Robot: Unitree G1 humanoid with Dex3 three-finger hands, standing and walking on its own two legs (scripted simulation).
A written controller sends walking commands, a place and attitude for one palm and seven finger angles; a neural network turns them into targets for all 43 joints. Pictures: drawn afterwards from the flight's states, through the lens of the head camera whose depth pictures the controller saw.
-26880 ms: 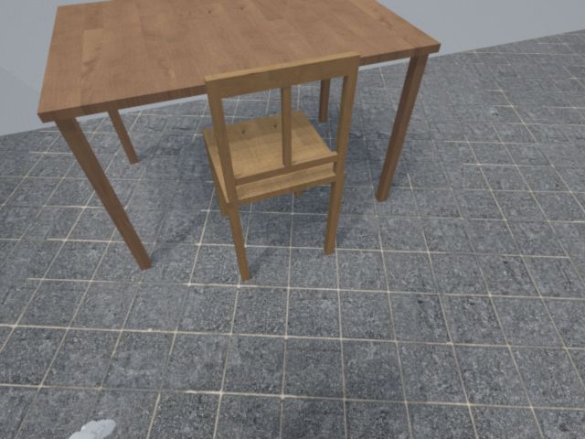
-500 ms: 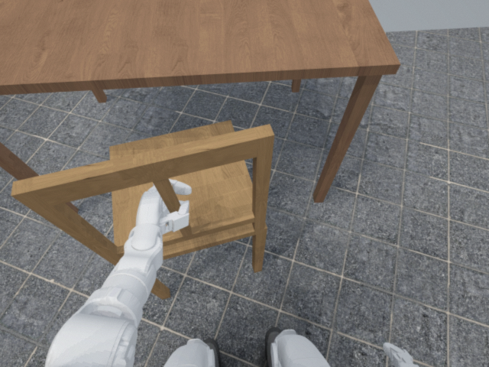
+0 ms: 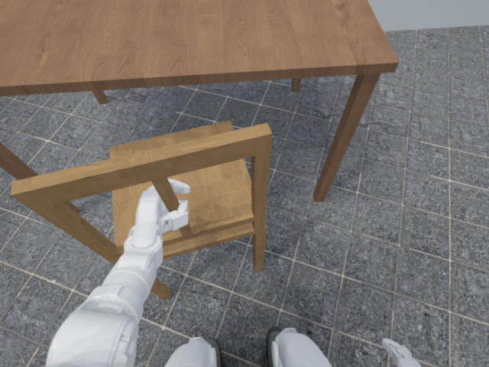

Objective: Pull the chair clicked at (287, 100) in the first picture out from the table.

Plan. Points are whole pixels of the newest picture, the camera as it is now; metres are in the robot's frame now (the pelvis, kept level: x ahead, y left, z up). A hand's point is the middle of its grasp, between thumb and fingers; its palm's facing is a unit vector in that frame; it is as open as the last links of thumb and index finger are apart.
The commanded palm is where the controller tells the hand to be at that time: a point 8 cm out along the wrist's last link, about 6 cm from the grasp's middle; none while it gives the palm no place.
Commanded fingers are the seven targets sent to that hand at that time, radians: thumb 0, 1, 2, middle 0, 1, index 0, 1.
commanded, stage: stop walking, hand still on the chair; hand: left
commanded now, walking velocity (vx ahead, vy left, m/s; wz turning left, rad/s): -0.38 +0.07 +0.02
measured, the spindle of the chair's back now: (174, 208) +0.41 +0.13 -0.08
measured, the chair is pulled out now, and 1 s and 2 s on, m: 0.14 0.17 0.17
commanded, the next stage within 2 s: open the thumb and straighten the fingers in 1.04 s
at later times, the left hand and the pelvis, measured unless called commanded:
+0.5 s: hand (179, 226) +0.36 +0.11 -0.05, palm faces -0.01 -0.99 -0.15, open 5.4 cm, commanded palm +0.34 +0.16 -0.04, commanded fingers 0.00 0.90 0.90 -0.50 -1.45 -0.50 -1.45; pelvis +0.05 +0.00 +0.01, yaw -1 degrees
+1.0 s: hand (178, 225) +0.36 +0.11 -0.05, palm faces -0.04 -0.99 -0.14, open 5.5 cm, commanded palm +0.34 +0.17 -0.04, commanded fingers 0.00 0.90 0.90 -0.50 -1.45 -0.50 -1.45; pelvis +0.10 +0.01 +0.02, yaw +0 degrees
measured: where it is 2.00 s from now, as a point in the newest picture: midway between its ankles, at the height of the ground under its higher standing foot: outside the picture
